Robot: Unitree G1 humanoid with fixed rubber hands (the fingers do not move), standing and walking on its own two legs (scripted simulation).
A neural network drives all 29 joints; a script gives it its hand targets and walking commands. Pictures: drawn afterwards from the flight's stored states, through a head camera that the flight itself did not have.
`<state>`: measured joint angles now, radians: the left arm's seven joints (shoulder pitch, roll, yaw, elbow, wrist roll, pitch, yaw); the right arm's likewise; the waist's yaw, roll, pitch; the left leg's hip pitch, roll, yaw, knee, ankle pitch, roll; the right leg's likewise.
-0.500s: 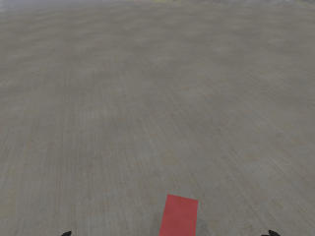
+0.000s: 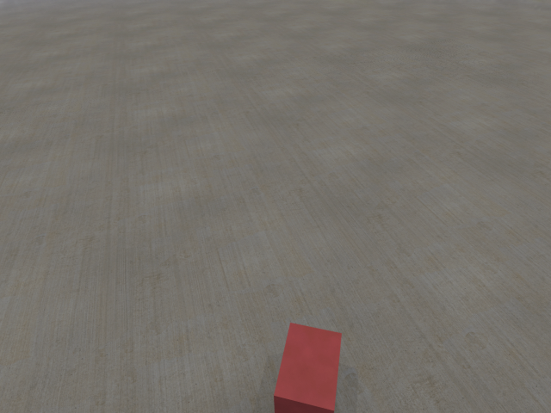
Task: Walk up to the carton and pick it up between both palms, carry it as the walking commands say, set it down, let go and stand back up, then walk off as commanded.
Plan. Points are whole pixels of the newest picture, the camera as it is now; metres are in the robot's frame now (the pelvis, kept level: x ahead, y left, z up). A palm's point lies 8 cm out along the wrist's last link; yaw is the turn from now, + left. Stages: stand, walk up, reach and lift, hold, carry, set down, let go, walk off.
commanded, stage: stand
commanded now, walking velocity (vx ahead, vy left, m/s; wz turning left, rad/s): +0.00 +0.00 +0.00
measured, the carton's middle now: (308, 376) +0.47 -0.06 -0.67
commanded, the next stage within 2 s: walk off in 0.80 s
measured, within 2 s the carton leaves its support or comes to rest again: neither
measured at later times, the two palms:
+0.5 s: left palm out of the picture +0.04 +0.29 -0.11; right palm out of the picture +0.05 -0.30 -0.11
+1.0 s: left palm out of the picture +0.05 +0.29 -0.11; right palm out of the picture +0.07 -0.29 -0.11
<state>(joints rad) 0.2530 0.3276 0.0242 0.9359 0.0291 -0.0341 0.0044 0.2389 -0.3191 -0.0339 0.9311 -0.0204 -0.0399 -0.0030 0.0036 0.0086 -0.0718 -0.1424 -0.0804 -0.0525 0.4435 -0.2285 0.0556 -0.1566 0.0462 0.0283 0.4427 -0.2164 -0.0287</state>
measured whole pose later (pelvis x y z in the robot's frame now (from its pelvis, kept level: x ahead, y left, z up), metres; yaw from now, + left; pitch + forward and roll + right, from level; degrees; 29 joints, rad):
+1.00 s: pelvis -0.01 +0.00 +0.01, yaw +0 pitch -4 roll +0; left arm 0.16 0.34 0.00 1.10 0.01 -0.03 0.01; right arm 0.16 -0.33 0.01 1.09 0.00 -0.03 -0.01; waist 0.00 0.00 0.01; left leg -0.12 -0.07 -0.06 0.36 -0.17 0.05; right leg -0.13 0.05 0.03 0.36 -0.16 -0.03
